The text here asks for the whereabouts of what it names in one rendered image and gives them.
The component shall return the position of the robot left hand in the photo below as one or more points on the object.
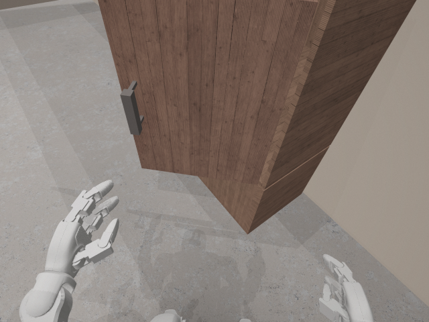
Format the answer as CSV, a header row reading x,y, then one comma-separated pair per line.
x,y
74,232

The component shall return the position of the robot left forearm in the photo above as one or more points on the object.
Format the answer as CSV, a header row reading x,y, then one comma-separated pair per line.
x,y
50,300

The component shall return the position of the robot left shin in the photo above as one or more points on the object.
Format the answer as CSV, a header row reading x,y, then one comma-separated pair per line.
x,y
171,311

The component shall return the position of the cupboard door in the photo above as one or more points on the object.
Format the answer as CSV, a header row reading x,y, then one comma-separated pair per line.
x,y
212,78

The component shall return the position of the handle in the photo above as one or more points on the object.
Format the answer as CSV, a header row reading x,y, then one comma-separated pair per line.
x,y
131,111

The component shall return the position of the robot right hand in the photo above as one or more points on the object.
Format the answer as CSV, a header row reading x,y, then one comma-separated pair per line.
x,y
350,303

